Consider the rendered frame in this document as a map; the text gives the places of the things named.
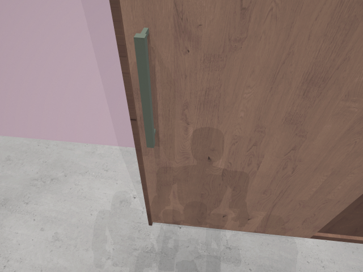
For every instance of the wardrobe door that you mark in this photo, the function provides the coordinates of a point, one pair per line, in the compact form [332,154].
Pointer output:
[348,222]
[258,111]

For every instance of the handle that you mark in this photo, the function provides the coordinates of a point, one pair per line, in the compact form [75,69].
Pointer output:
[142,58]

